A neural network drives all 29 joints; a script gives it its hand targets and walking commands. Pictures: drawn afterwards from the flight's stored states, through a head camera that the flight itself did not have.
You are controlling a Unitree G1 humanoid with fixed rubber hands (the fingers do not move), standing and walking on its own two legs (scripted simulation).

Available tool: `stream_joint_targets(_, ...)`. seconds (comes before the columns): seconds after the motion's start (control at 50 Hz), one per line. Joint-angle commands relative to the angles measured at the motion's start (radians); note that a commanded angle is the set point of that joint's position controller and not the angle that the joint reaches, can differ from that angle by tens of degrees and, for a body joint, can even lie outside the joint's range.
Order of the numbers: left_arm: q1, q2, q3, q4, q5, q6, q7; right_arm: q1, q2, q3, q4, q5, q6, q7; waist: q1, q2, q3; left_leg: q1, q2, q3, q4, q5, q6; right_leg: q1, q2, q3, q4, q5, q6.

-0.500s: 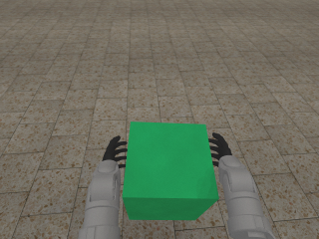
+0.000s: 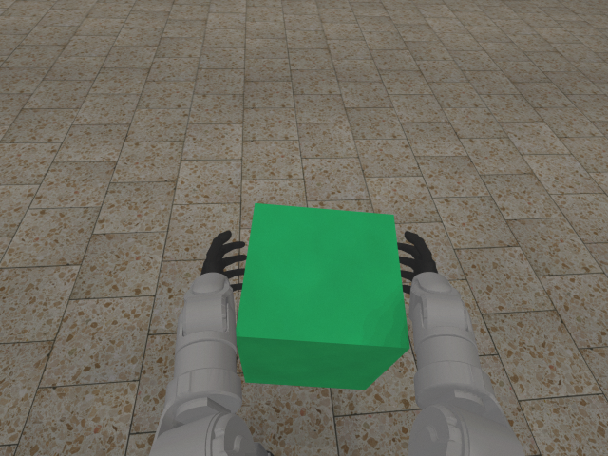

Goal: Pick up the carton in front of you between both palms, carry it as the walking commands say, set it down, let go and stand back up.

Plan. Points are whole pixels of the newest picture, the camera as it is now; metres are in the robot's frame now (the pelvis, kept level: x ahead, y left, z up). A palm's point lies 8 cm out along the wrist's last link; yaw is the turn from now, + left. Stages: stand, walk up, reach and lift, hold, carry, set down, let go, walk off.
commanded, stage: set down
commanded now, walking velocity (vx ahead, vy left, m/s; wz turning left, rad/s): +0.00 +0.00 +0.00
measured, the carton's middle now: (314, 304) +0.34 +0.00 -0.07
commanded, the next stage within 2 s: none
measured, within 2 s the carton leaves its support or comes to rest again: rests again in 2.00 s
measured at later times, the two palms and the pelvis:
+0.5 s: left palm (226, 321) +0.37 +0.16 -0.20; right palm (380, 319) +0.37 -0.13 -0.18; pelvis -0.04 -0.03 -0.12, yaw +0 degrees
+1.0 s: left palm (227, 335) +0.40 +0.18 -0.36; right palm (355, 334) +0.40 -0.11 -0.34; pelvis -0.06 -0.02 -0.25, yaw -3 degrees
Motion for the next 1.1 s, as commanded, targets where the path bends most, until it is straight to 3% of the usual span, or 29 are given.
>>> stream_joint_targets(0.0, -0.418, -0.571, -0.278, 0.104, -0.101, -0.104, -0.176, -0.431, 0.632, 0.272, 0.095, 0.094, -0.095, 0.165, 0.004, 0.062, -0.191, 0.310, -0.037, -0.185, 0.031, -0.031, -0.024, -0.525, 0.108, -0.009, -0.060, 0.000, -0.045)
stream_joint_targets(0.1, -0.429, -0.535, -0.347, 0.115, -0.104, -0.266, -0.171, -0.428, 0.646, 0.331, 0.074, 0.138, -0.245, 0.128, 0.004, 0.071, -0.373, 0.217, -0.063, -0.180, 0.179, 0.145, -0.018, -0.691, 0.142, -0.034, 0.045, 0.068, -0.021)
stream_joint_targets(0.22, -0.559, -0.639, -0.588, 0.083, -0.210, -0.424, -0.169, -0.540, 0.719, 0.595, 0.034, 0.286, -0.410, 0.089, -0.005, 0.109, -0.840, 0.223, -0.063, -0.190, 0.434, 0.413, -0.016, -0.949, 0.180, -0.057, 0.234, 0.140, 0.021)
stream_joint_targets(0.28, -0.601, -0.619, -0.659, 0.039, -0.247, -0.439, -0.164, -0.578, 0.752, 0.704, -0.041, 0.345, -0.427, 0.052, 0.016, 0.116, -1.053, 0.155, -0.072, -0.166, 0.534, 0.434, -0.020, -1.002, 0.188, -0.056, 0.323, 0.170, 0.040)
stream_joint_targets(0.34, -0.607, -0.583, -0.658, 0.023, -0.261, -0.425, -0.157, -0.613, 0.758, 0.756, -0.079, 0.387, -0.412, 0.022, 0.045, 0.112, -1.118, 0.014, -0.087, -0.142, 0.592, 0.349, -0.026, -1.038, 0.197, -0.055, 0.397, 0.135, 0.053)
stream_joint_targets(0.44, -0.651, -0.578, -0.595, 0.110, -0.243, -0.370, -0.177, -0.676, 0.791, 0.691, -0.022, 0.375, -0.345, 0.014, 0.059, 0.088, -0.978, -0.283, -0.098, -0.113, 0.638, 0.054, -0.026, -1.128, 0.216, -0.068, 0.468, -0.048, 0.057)
stream_joint_targets(0.52, -0.712, -0.587, -0.539, 0.177, -0.223, -0.328, -0.204, -0.757, 0.806, 0.624, 0.029, 0.359, -0.305, 0.027, 0.061, 0.096, -0.936, -0.409, -0.102, -0.102, 0.688, -0.045, -0.026, -1.223, 0.224, -0.079, 0.527, -0.113, 0.053)
stream_joint_targets(0.62, -0.793, -0.591, -0.510, 0.229, -0.230, -0.319, -0.209, -0.824, 0.780, 0.560, 0.078, 0.341, -0.300, 0.020, 0.041, 0.122, -0.967, -0.491, -0.102, -0.106, 0.766, -0.063, -0.038, -1.349, 0.234, -0.099, 0.620, -0.124, 0.049)
stream_joint_targets(0.9, -0.881, -0.511, -0.528, 0.234, -0.294, -0.339, -0.152, -0.979, 0.709, 0.623, 0.039, 0.424, -0.335, -0.006, 0.103, 0.120, -1.158, -0.538, -0.091, -0.128, 0.980, 0.053, -0.061, -1.624, 0.265, -0.149, 0.893, -0.085, 0.067)
stream_joint_targets(0.94, -0.907, -0.489, -0.535, 0.228, -0.308, -0.338, -0.146, -1.008, 0.701, 0.639, 0.032, 0.440, -0.334, -0.009, 0.111, 0.116, -1.177, -0.535, -0.088, -0.132, 1.005, 0.055, -0.063, -1.664, 0.268, -0.153, 0.924, -0.092, 0.072)
stream_joint_targets(0.96, -0.912, -0.502, -0.534, 0.227, -0.316, -0.341, -0.142, -1.033, 0.689, 0.637, 0.029, 0.446, -0.340, -0.012, 0.126, 0.123, -1.185, -0.582, -0.087, -0.134, 1.009, -0.010, -0.063, -1.650, 0.269, -0.155, 0.950, -0.113, 0.069)
stream_joint_targets(1.02, -0.994, -0.463, -0.563, 0.211, -0.339, -0.336, -0.148, -1.039, 0.676, 0.609, 0.052, 0.436, -0.332, -0.022, 0.088, 0.145, -1.186, -0.616, -0.090, -0.124, 1.053, 0.019, -0.072, -1.677, 0.272, -0.158, 0.977, -0.102, 0.063)
stream_joint_targets(1.08, -1.033, -0.440, -0.562, 0.219, -0.354, -0.328, -0.157, -1.075, 0.663, 0.595, 0.060, 0.442, -0.326, -0.032, 0.088, 0.161, -1.196, -0.643, -0.085, -0.118, 1.105, 0.046, -0.075, -1.713, 0.273, -0.160, 1.019, -0.096, 0.063)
